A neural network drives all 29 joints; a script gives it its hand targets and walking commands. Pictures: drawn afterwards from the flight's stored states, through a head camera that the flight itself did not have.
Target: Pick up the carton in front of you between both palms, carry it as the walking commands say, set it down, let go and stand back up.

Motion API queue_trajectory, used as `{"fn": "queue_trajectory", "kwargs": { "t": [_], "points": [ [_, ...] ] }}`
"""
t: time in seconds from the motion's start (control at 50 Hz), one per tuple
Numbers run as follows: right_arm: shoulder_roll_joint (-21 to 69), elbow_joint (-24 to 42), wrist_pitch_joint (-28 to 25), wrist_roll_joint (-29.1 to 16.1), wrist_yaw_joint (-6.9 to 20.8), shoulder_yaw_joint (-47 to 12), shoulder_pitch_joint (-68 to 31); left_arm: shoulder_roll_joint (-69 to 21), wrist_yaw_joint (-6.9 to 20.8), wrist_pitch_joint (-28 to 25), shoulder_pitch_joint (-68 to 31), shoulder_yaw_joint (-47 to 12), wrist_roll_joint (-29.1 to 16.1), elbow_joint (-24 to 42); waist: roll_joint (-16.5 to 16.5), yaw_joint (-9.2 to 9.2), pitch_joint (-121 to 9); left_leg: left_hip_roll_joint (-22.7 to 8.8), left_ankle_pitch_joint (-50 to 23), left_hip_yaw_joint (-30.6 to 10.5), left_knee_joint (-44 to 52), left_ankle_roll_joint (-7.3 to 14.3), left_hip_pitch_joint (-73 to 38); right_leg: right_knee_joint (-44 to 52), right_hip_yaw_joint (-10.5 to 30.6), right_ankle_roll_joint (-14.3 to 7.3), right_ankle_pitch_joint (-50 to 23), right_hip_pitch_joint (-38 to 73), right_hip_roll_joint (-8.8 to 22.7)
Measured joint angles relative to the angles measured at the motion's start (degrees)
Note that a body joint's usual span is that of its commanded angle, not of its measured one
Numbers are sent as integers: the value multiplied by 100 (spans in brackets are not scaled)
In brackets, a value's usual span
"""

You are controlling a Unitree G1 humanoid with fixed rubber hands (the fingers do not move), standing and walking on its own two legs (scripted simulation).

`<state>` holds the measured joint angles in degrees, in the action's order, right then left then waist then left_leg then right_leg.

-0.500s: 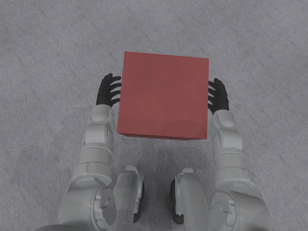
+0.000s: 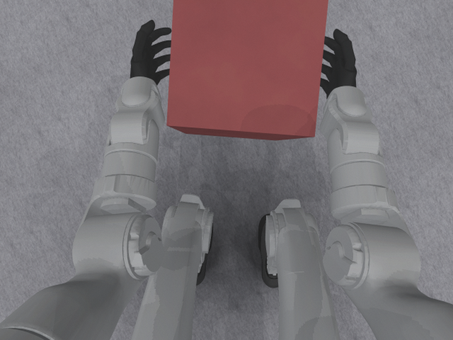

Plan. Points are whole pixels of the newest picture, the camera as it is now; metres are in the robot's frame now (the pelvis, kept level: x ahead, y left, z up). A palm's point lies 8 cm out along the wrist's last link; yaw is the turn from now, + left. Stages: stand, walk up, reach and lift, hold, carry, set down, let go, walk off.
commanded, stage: set down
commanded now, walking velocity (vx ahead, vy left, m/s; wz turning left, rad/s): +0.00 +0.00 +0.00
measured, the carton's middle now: (239, 80) +0.52 +0.01 -0.19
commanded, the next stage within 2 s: none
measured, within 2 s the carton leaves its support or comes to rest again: rests again in 0.88 s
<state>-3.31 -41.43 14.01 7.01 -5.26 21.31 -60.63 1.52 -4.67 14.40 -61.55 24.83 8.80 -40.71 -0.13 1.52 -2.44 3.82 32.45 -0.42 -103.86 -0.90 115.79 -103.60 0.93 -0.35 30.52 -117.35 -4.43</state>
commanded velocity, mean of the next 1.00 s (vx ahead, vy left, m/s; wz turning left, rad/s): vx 0.00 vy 0.00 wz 0.00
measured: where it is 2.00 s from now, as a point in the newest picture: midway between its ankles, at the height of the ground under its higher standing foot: (234, 261)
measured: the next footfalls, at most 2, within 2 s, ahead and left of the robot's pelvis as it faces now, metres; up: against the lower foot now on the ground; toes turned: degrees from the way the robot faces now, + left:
none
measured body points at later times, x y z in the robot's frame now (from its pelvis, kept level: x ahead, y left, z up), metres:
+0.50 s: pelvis -0.01 +0.00 -0.09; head +0.36 -0.01 +0.16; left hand +0.55 +0.17 -0.25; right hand +0.56 -0.13 -0.26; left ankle +0.09 +0.12 -0.45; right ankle +0.10 -0.10 -0.45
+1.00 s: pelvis -0.02 +0.00 -0.11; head +0.35 +0.00 +0.13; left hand +0.54 +0.18 -0.28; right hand +0.56 -0.13 -0.28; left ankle +0.09 +0.12 -0.45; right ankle +0.10 -0.10 -0.45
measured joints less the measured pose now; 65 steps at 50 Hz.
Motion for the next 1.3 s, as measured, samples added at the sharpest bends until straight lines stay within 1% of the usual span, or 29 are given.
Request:
{"fn": "queue_trajectory", "kwargs": {
  "t": [0.04, 0.08, 0.12, 0.2, 0.26, 0.32, 0.38, 0.42, 0.46, 0.52, 0.58, 0.7, 0.74, 0.78, 0.84, 0.9, 0.98, 1.06, 1.12, 1.14, 1.18, 1.22, 1.3],
  "points": [
    [-94, -144, 79, -33, -11, -7, -294, 61, 10, 41, -233, 92, 86, -98, -11, 47, 159, -26, -10, 9, -129, -7, 119, -122, -3, 0, -35, -134, -30],
    [-133, -284, 146, 74, -17, 12, -593, 147, 40, 94, -431, 188, 117, -164, -37, 65, 284, -41, -21, 22, -255, -18, 264, -251, -3, -9, -64, -296, -50],
    [-167, -433, 181, 183, -18, 60, -893, 248, 64, 144, -639, 240, 141, -224, -82, 73, 452, -50, -30, 41, -377, -36, 384, -388, 3, -24, -83, -439, -64],
    [-261, -628, 224, 231, -66, 29, -1373, 424, 68, 199, -963, 269, 86, -282, -93, 57, 814, -32, -37, 25, -617, -81, 616, -634, -36, -55, -91, -676, -52],
    [-361, -600, 213, 147, -66, -52, -1543, 502, 2, 195, -1088, 148, -104, -207, -74, 49, 1027, -2, -23, 30, -799, -105, 800, -834, -49, -74, -63, -861, -26],
    [-468, -650, 180, 84, -93, -158, -1720, 611, -38, 170, -1296, 83, -259, -290, -81, 28, 1282, -1, 29, 34, -1027, -119, 923, -1063, -69, -85, -18, -995, -29],
    [-634, -597, 196, -170, -159, -401, -1811, 689, -107, 100, -1441, -54, -436, -353, -25, 65, 1526, -10, 114, 16, -1290, -115, 1013, -1292, -111, -76, 43, -1078, -40],
    [-718, -679, 176, -307, -216, -531, -1952, 802, -145, 85, -1561, -167, -559, -418, -25, 58, 1713, -31, 170, 35, -1442, -101, 1025, -1435, -110, -67, 77, -1104, -63],
    [-762, -793, 143, -374, -246, -564, -2094, 877, -137, 84, -1690, -189, -575, -498, -24, 42, 1832, -40, 213, 54, -1576, -88, 1076, -1564, -106, -58, 108, -1161, -73],
    [-911, -925, 111, -532, -241, -657, -2253, 940, -192, 104, -1869, -303, -665, -578, -19, 70, 2019, -41, 268, 97, -1741, -68, 1115, -1739, -81, -41, 158, -1209, -77],
    [-1021, -1007, 71, -596, -224, -724, -2318, 985, -227, 122, -2022, -393, -787, -675, -47, 68, 2194, 4, 322, 119, -1883, -59, 1101, -1908, -76, -42, 254, -1182, -32],
    [-1050, -1083, 20, -779, -238, -778, -2285, 1012, -338, 32, -1923, -595, -943, -734, -46, 77, 2163, 43, 414, 99, -2100, -32, 1182, -2093, -112, -19, 366, -1216, 0],
    [-1043, -1099, 20, -757, -210, -732, -2257, 972, -404, -35, -1861, -627, -983, -772, -28, 81, 2102, 61, 402, 107, -2134, -19, 1228, -2124, -104, -2, 372, -1246, 10],
    [-1016, -1235, -27, -678, -175, -656, -2271, 983, -405, -50, -1835, -651, -998, -840, -25, 61, 2072, 72, 386, 112, -2174, -9, 1259, -2158, -101, 13, 367, -1261, 18],
    [-1024, -1359, -76, -540, -87, -514, -2240, 952, -258, -80, -1858, -581, -878, -997, -23, 58, 2106, 84, 349, 121, -2230, 7, 1274, -2210, -99, 28, 344, -1262, 29],
    [-999, -1435, -110, -467, 31, -313, -2290, 968, -206, -89, -1870, -575, -814, -1046, -2, 47, 2225, 89, 328, 143, -2282, 18, 1225, -2267, -85, 35, 330, -1208, 33],
    [-1059, -1565, -86, -399, 120, -318, -2491, 1049, -158, -84, -2031, -519, -833, -1170, 25, 19, 2439, 102, 300, 152, -2312, 14, 1136, -2306, -81, 26, 315, -1114, 46],
    [-1078, -1631, -101, -285, 259, -280, -2579, 1111, -61, -85, -2159, -406, -705, -1351, 29, 18, 2528, 106, 337, 148, -2367, 4, 1095, -2370, -92, 9, 350, -1083, 52],
    [-1076, -1580, -107, -315, 348, -315, -2602, 1209, -16, -93, -2208, -429, -696, -1434, 11, 14, 2606, 105, 402, 139, -2410, -13, 1057, -2420, -107, -15, 406, -1059, 53],
    [-1064, -1591, -147, -305, 442, -335, -2616, 1245, 5, -126, -2193, -429, -706, -1458, 23, 9, 2628, 109, 424, 128, -2427, -21, 1048, -2435, -120, -23, 428, -1047, 58],
    [-1049, -1557, -205, -236, 479, -302, -2585, 1250, 124, -186, -2129, -387, -749, -1403, 35, 9, 2640, 115, 457, 123, -2455, -32, 1041, -2466, -128, -35, 463, -1041, 65],
    [-1031, -1584, -254, -243, 520, -251, -2578, 1264, 173, -216, -2085, -363, -811, -1388, 48, -16, 2649, 127, 467, 136, -2484, -35, 1038, -2509, -119, -41, 484, -1037, 77],
    [-1032, -1586, -244, -167, 594, -128, -2634, 1310, 283, -235, -2173, -330, -747, -1484, 72, -34, 2776, 141, 457, 163, -2534, -36, 982, -2582, -100, -41, 492, -984, 91]
  ]
}}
